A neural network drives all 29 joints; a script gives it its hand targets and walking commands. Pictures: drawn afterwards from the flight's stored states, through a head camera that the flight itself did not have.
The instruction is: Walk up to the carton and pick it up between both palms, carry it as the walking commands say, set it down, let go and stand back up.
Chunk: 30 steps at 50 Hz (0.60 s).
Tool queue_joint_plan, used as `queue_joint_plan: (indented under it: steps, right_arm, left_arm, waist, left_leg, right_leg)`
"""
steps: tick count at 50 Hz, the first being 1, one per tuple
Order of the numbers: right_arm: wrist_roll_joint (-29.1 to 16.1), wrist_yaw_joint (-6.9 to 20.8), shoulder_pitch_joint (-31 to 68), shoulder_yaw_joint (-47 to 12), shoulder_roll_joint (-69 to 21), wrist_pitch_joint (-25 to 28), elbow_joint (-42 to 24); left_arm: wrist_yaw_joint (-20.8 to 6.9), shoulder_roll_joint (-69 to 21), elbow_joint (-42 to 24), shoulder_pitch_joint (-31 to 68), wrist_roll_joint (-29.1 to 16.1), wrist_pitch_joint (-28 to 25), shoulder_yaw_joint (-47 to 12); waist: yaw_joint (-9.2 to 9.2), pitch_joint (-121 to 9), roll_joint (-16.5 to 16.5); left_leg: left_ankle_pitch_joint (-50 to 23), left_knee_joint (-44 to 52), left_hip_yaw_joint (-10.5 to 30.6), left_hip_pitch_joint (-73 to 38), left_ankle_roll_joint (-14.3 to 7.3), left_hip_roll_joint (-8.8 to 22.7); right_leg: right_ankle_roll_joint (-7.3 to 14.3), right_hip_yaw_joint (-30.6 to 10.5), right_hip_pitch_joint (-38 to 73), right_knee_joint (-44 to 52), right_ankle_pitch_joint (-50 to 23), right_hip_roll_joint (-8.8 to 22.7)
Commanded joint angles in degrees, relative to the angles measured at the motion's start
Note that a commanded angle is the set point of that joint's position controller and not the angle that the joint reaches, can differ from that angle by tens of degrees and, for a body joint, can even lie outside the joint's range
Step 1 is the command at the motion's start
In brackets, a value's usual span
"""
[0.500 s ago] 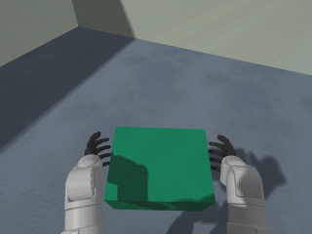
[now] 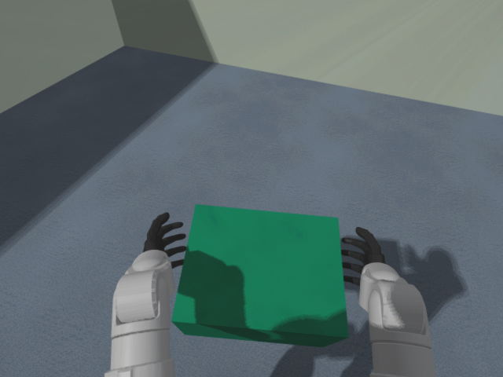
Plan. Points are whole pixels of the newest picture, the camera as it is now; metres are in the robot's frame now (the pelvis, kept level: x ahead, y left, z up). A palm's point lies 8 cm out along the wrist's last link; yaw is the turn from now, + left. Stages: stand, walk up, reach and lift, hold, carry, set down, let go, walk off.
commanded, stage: carry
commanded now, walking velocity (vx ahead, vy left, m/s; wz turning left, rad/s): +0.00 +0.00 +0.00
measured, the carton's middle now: (260, 277) +0.30 +0.01 -0.04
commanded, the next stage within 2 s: hold in 0.80 s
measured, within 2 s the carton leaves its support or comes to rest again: neither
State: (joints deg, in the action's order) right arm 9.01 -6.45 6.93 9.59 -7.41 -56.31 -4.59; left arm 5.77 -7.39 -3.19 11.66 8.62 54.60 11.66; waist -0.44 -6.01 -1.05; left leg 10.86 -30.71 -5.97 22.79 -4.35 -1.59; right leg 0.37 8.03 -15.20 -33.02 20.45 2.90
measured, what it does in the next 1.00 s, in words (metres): stands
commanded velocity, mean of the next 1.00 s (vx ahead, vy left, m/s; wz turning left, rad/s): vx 0.00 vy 0.00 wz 0.00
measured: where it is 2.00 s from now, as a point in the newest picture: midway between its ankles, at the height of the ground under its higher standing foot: outside the picture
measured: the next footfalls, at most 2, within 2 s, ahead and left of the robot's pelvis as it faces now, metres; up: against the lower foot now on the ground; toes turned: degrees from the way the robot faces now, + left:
none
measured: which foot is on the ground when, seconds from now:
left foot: down 0.00-1.00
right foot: down 0.00-1.00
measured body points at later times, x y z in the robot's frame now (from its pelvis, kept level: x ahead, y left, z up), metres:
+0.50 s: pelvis -0.01 +0.01 +0.00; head -0.04 +0.02 +0.45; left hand +0.28 +0.18 +0.05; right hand +0.26 -0.16 +0.04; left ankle +0.06 +0.07 -0.73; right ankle -0.03 -0.11 -0.73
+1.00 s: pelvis -0.03 +0.00 +0.00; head -0.06 +0.01 +0.45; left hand +0.27 +0.17 +0.04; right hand +0.24 -0.18 +0.02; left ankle +0.06 +0.07 -0.73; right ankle -0.03 -0.11 -0.73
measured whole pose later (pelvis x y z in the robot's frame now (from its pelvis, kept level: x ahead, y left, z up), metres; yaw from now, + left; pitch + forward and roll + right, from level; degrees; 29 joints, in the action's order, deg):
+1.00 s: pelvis -0.03 +0.00 +0.00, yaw +0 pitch +0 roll +0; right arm 11.2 -2.5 5.2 13.2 -7.3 -41.8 6.7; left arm 3.7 -7.7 7.7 9.8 9.8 41.0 11.6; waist 0.0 -5.7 -0.6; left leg 7.0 -26.9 -6.0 20.7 -4.3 -1.6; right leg 0.4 3.3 -14.7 -31.3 17.1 0.6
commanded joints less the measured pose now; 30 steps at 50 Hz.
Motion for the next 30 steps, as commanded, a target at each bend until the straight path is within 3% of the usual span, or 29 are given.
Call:
queue_joint_plan:
  steps: [1, 3, 5, 6, 9, 10, 11, 12, 13, 14, 16, 18, 19, 20, 22, 23, 25, 26, 28, 29, 30]
  right_arm:
    - [-20.2, 17.7, 34.0, -34.6, -42.2, 3.6, -9.0]
    - [-20.9, 17.8, 35.0, -35.2, -42.7, 3.7, -9.8]
    - [-19.2, 18.0, 33.5, -33.2, -42.3, 4.3, -5.4]
    - [-21.8, 17.8, 34.1, -36.6, -42.8, 3.8, -11.7]
    - [-19.1, 17.8, 32.4, -34.0, -42.1, 4.6, -6.6]
    - [-17.7, 18.0, 32.0, -32.7, -41.4, 5.2, -4.4]
    - [-18.2, 18.1, 33.2, -33.6, -41.2, 5.7, -5.9]
    - [-21.8, 18.0, 36.3, -37.4, -42.9, 4.9, -12.9]
    - [-18.8, 18.1, 32.9, -33.9, -42.1, 5.0, -6.5]
    - [-19.7, 18.1, 35.4, -34.7, -41.9, 5.4, -8.1]
    - [-19.1, 18.1, 33.9, -34.3, -41.9, 5.5, -6.9]
    - [-18.0, 18.2, 32.9, -33.6, -41.6, 5.6, -5.0]
    - [-20.1, 18.2, 34.2, -36.0, -42.9, 5.3, -8.6]
    - [-18.3, 18.3, 34.4, -33.7, -41.8, 6.2, -5.0]
    - [-19.4, 18.1, 35.4, -35.2, -41.4, 6.5, -10.0]
    - [-18.0, 18.2, 33.1, -33.3, -41.9, 6.3, -5.0]
    - [-18.8, 18.2, 33.0, -34.3, -42.6, 6.5, -5.7]
    - [-18.0, 18.1, 34.3, -33.3, -41.5, 7.2, -6.2]
    - [-18.3, 17.8, 32.3, -34.4, -41.6, 6.9, -6.8]
    - [-16.3, 17.9, 32.3, -32.2, -40.7, 7.8, -3.2]
    - [-17.9, 17.9, 33.4, -34.5, -41.3, 7.6, -7.5]
  left_arm:
    - [-16.1, -44.5, -4.0, 24.5, -18.2, -1.2, -36.6]
    - [-16.2, -45.1, -4.0, 24.6, -18.7, -1.1, -37.0]
    - [-16.2, -43.8, -0.6, 24.0, -16.6, -1.9, -35.3]
    - [-16.0, -44.7, -6.1, 23.6, -19.4, -1.3, -38.1]
    - [-16.1, -44.1, -1.1, 21.8, -17.0, -2.1, -35.2]
    - [-16.1, -43.9, 0.1, 23.4, -16.0, -2.9, -34.8]
    - [-16.2, -43.1, -1.3, 23.9, -15.9, -3.4, -35.3]
    - [-16.0, -45.1, -5.8, 23.6, -18.8, -2.5, -38.1]
    - [-16.1, -43.9, -2.8, 24.2, -16.7, -2.7, -35.9]
    - [-16.2, -44.3, -2.4, 23.9, -17.0, -2.9, -35.9]
    - [-16.4, -44.4, -1.1, 23.5, -17.1, -2.9, -36.2]
    - [-16.3, -44.5, 0.0, 23.4, -16.1, -3.3, -35.8]
    - [-16.3, -45.7, -3.6, 24.4, -18.1, -2.9, -37.6]
    - [-16.4, -43.8, 1.6, 21.8, -15.2, -3.6, -34.3]
    - [-16.1, -44.4, -2.6, 23.1, -17.0, -3.8, -36.9]
    - [-16.3, -45.2, 0.1, 23.7, -16.4, -3.7, -36.3]
    - [-16.1, -44.7, -2.3, 24.1, -16.9, -4.2, -36.8]
    - [-16.2, -43.9, -0.2, 23.3, -15.7, -4.5, -35.1]
    - [-16.5, -44.8, -0.3, 21.7, -16.8, -4.2, -36.1]
    - [-16.5, -42.8, 1.8, 22.7, -14.4, -5.3, -33.5]
    - [-16.6, -44.1, -1.1, 22.8, -16.0, -5.1, -36.0]
  waist:
    - [0.38, -20.8, 4.4]
    - [0.41, -20.6, 4.3]
    - [0.33, -19.6, 5.3]
    - [0.41, -20.2, 5.3]
    - [0.30, -21.3, 3.7]
    - [0.42, -20.0, 5.8]
    - [0.44, -19.1, 5.6]
    - [0.41, -20.4, 5.2]
    - [0.40, -19.0, 6.7]
    - [0.46, -19.7, 5.1]
    - [0.33, -19.5, 6.0]
    - [0.43, -19.0, 6.3]
    - [0.48, -19.1, 4.8]
    - [0.38, -19.7, 5.2]
    - [0.39, -19.1, 6.4]
    - [0.39, -19.7, 7.4]
    - [0.25, -18.7, 7.1]
    - [0.48, -20.4, 5.0]
    - [0.57, -20.8, 4.4]
    - [0.46, -20.7, 4.9]
    - [0.66, -19.2, 4.1]
  left_leg:
    - [-24.2, 3.6, 8.9, -12.7, -0.7, 10.0]
    - [-22.4, 3.9, 8.9, -12.9, -0.8, 9.8]
    - [-21.4, 4.3, 8.6, -12.1, -0.3, 9.6]
    - [-23.2, 4.0, 8.9, -12.7, -0.6, 9.7]
    - [-23.0, 3.8, 9.5, -12.9, -1.0, 10.1]
    - [-22.5, 4.0, 8.7, -12.5, -0.3, 9.7]
    - [-20.8, 4.8, 9.2, -12.0, -0.1, 9.9]
    - [-20.2, 4.9, 9.4, -12.6, -0.3, 9.9]
    - [-19.3, 5.4, 9.6, -12.3, 0.0, 10.2]
    - [-19.3, 4.9, 9.8, -12.4, -0.3, 10.2]
    - [-19.3, 5.1, 9.5, -12.0, -0.2, 9.8]
    - [-17.7, 6.7, 11.7, -12.2, -0.1, 11.0]
    - [-15.8, 6.3, 10.7, -12.0, -0.1, 10.7]
    - [-15.4, 6.1, 11.2, -11.8, -0.3, 10.7]
    - [-19.5, 6.3, 10.6, -12.3, 0.1, 10.3]
    - [-17.8, 7.2, 11.4, -12.4, 0.2, 10.7]
    - [-19.7, 6.2, 10.9, -12.3, -0.3, 10.9]
    - [-21.5, 5.2, 10.4, -12.6, -0.3, 10.5]
    - [-21.3, 5.0, 10.9, -12.7, -0.3, 10.7]
    - [-20.8, 4.8, 10.2, -11.8, -0.1, 10.0]
    - [-18.0, 5.1, 9.3, -11.7, 0.4, 9.9]
  right_leg:
    - [0.7, -4.0, 6.7, 2.7, -5.0, 3.5]
    - [0.5, -4.2, 6.4, 3.7, -4.6, 3.3]
    - [0.7, -4.2, 6.5, 3.6, -4.5, 3.7]
    - [1.0, -4.7, 5.9, 3.0, -5.5, 3.8]
    - [0.7, -5.1, 6.9, 3.9, -5.7, 3.4]
    - [0.9, -4.9, 5.8, 3.4, -6.5, 4.1]
    - [0.8, -4.3, 5.7, 3.4, -3.4, 3.5]
    - [0.8, -4.6, 5.9, 3.5, -3.3, 3.7]
    - [1.2, -4.6, 4.9, 3.8, -2.0, 3.7]
    - [0.7, -4.7, 5.6, 4.4, -3.3, 3.5]
    - [1.1, -5.0, 5.4, 3.8, -3.7, 4.0]
    - [0.9, -4.8, 5.0, 3.6, -0.1, 2.4]
    - [1.3, -5.1, 5.3, 4.9, -1.2, 3.2]
    - [1.1, -5.7, 5.4, 4.4, -2.4, 3.8]
    - [1.0, -5.1, 4.8, 3.0, -3.0, 3.6]
    - [1.2, -4.8, 4.9, 2.8, -0.4, 3.0]
    - [0.7, -5.5, 4.9, 3.6, -2.5, 3.3]
    - [1.1, -5.0, 5.7, 3.5, -3.7, 3.6]
    - [1.1, -5.1, 6.5, 3.7, -4.3, 3.4]
    - [1.0, -5.3, 7.6, 3.5, -6.4, 3.9]
    - [1.2, -5.1, 6.1, 4.2, -6.1, 4.2]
